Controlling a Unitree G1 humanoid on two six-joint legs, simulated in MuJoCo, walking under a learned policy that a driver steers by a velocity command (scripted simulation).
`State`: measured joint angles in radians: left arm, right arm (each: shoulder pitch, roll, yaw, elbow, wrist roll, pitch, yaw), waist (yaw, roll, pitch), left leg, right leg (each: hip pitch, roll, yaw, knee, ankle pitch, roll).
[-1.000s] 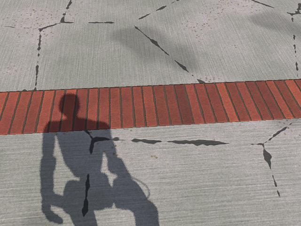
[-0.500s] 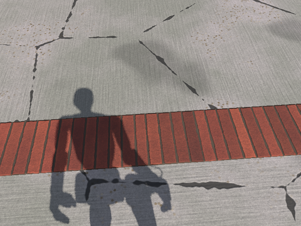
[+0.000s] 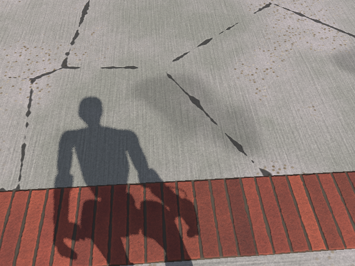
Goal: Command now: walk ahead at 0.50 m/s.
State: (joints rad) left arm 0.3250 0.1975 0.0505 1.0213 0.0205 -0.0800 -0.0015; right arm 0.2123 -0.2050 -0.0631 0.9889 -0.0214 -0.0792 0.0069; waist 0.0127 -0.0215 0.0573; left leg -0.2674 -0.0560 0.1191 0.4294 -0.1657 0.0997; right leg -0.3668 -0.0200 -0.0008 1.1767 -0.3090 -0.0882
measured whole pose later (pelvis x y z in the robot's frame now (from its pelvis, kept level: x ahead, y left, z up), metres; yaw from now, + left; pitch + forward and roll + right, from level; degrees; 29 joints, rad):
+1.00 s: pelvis +0.53 -0.01 -0.02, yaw +17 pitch +0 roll +0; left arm 0.40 0.18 0.05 1.01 0.00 -0.07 0.04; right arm 0.07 -0.20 -0.06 0.86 -0.05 -0.05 0.03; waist 0.02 0.00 0.08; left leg -0.44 -0.07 0.14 0.59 -0.16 0.16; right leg -0.08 -0.07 -0.25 0.88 -0.49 -0.01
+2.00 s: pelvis +0.64 +0.00 +0.00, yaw +4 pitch +1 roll +0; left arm 0.24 0.31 0.09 0.79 0.02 0.05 0.00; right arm 0.13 -0.28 -0.03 0.76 0.00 0.03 -0.03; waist 0.04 -0.01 0.06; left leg -0.35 -0.04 -0.07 0.70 -0.41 -0.03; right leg -0.27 0.12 0.22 0.46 -0.20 -0.03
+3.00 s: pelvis +0.58 +0.05 +0.01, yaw +13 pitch +0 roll -2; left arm 0.15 0.31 0.05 0.80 0.02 0.06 0.01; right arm 0.26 -0.29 -0.05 0.75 0.00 0.04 0.01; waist -0.01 -0.04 0.09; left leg -0.21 -0.08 -0.06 0.44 -0.22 0.09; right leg -0.47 -0.01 0.01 1.05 -0.39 0.03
